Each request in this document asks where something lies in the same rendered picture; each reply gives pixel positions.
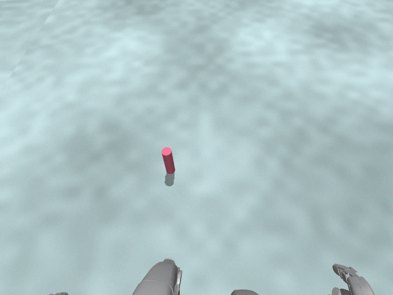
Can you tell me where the right robot hand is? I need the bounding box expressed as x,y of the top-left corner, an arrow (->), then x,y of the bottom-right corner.
328,264 -> 375,295

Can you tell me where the can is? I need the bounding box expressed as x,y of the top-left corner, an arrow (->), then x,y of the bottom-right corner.
161,147 -> 175,174

